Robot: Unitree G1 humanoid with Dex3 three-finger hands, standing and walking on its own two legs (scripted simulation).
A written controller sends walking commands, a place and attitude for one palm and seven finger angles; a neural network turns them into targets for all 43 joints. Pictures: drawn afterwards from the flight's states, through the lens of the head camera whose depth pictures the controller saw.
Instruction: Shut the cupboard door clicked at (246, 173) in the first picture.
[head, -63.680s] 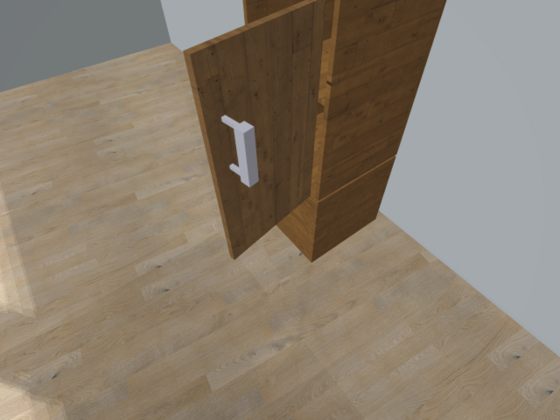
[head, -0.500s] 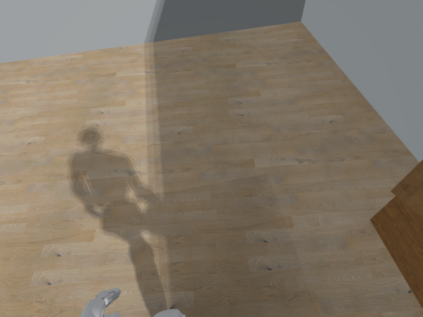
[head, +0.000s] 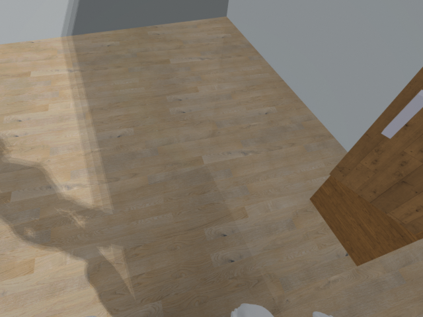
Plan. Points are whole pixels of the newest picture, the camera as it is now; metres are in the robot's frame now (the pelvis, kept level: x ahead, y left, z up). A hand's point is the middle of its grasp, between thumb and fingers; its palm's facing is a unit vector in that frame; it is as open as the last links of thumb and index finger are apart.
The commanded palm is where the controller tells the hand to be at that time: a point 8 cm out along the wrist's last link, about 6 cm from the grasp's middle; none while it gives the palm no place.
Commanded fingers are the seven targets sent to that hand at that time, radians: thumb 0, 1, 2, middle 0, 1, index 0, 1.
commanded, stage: turn to face it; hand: left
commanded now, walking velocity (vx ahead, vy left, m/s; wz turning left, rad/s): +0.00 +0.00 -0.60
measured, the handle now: (407, 111) +0.63 -0.46 +0.04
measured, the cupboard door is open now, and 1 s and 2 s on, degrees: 22 22 22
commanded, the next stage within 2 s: take the last steps up to it in 1.06 s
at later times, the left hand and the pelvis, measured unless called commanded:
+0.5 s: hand (159, 295) +0.17 +0.12 -0.15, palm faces -0.30 -0.91 -0.28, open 7.4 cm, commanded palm none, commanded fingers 0.00 0.90 0.90 -0.20 -0.30 -0.20 -0.30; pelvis +0.02 -0.05 +0.00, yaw -18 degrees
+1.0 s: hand (161, 254) +0.26 +0.13 -0.17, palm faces -0.49 -0.84 -0.22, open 7.4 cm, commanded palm none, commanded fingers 0.00 0.90 0.90 -0.20 -0.30 -0.20 -0.30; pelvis +0.07 -0.01 +0.00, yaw -33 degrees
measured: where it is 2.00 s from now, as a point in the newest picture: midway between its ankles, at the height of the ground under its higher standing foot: outside the picture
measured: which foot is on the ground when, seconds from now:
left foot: down 0.00-0.28, up 0.30-0.74, down 0.76-1.00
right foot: up 0.00-0.26, down 0.28-0.76, up 0.78-1.00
